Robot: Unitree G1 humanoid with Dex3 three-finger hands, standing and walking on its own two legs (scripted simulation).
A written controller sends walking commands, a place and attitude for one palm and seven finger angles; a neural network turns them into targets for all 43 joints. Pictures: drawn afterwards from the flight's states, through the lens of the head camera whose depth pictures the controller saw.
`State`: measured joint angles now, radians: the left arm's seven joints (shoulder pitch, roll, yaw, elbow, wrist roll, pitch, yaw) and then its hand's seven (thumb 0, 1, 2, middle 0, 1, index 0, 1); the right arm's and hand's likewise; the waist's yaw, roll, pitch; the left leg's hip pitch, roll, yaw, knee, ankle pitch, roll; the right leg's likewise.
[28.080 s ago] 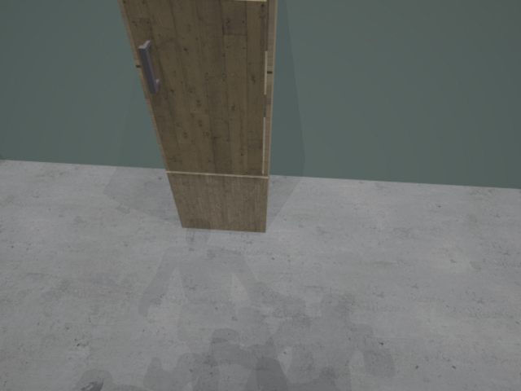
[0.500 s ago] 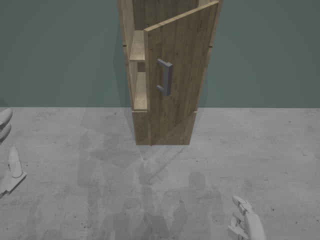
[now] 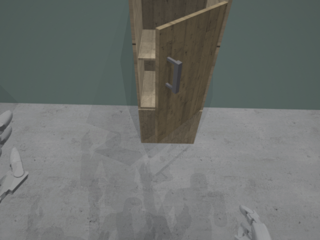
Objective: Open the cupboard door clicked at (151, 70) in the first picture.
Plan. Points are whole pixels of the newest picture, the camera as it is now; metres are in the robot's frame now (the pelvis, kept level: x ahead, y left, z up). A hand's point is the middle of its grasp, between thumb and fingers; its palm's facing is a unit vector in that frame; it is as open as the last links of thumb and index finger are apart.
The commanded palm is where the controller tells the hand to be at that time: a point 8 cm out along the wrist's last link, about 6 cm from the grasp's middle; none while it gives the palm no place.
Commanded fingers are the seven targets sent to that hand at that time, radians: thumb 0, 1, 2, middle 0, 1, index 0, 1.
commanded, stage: stop stepping back and stand still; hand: left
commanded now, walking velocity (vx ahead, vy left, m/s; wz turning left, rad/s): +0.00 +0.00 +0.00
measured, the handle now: (172, 75) +0.64 -0.01 +0.05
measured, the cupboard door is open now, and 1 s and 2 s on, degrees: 44 44 44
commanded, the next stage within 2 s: let the arm hang, fingers relaxed in 0.10 s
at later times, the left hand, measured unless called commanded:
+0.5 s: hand out of the picture +0.04 +0.17 -0.18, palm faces +0.00 -0.98 -0.19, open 7.3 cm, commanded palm none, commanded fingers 0.00 0.90 0.90 -0.20 -0.30 -0.20 -0.30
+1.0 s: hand out of the picture -0.02 +0.15 -0.18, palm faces +0.08 -0.98 -0.20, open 7.4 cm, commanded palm none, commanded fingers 0.00 0.90 0.90 -0.20 -0.30 -0.20 -0.30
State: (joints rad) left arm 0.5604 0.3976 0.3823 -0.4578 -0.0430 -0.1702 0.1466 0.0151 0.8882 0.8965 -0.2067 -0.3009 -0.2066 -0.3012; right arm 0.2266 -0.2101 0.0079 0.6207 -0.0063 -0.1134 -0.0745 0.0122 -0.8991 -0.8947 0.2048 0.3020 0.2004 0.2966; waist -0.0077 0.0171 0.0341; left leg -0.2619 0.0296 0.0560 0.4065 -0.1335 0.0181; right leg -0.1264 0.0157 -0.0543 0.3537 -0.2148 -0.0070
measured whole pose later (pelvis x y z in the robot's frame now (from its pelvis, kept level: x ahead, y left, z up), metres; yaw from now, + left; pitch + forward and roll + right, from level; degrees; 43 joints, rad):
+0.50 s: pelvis +0.00 -0.01 -0.01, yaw +1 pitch -1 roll +0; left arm 0.26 0.17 0.00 0.91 0.02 0.06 0.02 0.01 0.94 0.90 -0.20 -0.30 -0.20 -0.30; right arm 0.19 -0.24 0.01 0.97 -0.03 0.02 0.00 0.01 -0.90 -0.89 0.20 0.30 0.20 0.30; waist -0.03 -0.01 0.06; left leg -0.33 0.02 0.04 0.53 -0.19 0.01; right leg -0.22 0.00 -0.08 0.55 -0.32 -0.02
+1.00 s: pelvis +0.01 -0.02 -0.01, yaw +2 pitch -2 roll +0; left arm 0.32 0.12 0.01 1.15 0.00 0.01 0.03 0.00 0.91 0.90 -0.19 -0.30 -0.19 -0.30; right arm 0.30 -0.10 0.01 1.15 -0.03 0.03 -0.02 0.01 -0.91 -0.89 0.20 0.30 0.20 0.30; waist -0.01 0.04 0.04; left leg -0.26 0.02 0.03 0.46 -0.17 0.00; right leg -0.14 0.00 -0.08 0.46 -0.30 -0.03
